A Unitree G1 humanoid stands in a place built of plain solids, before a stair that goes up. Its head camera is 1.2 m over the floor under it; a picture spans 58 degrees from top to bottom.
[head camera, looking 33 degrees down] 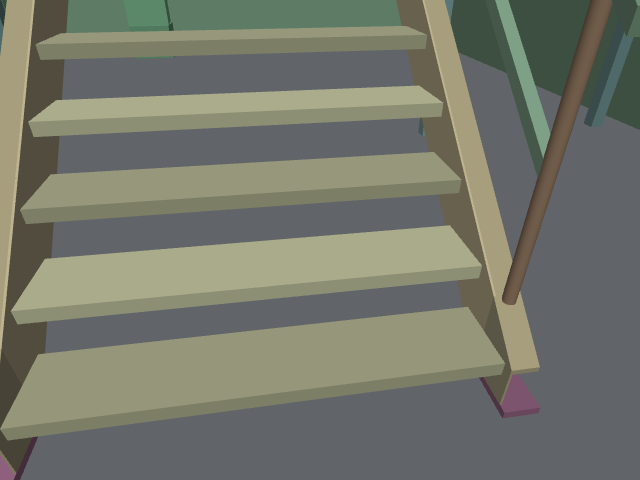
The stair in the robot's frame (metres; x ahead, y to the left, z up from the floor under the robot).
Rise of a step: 0.19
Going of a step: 0.24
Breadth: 1.39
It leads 9 degrees to the left of straight ahead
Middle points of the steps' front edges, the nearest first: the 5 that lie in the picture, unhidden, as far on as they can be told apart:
0.78 0.13 0.19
1.01 0.17 0.38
1.24 0.21 0.57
1.47 0.24 0.76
1.70 0.28 0.96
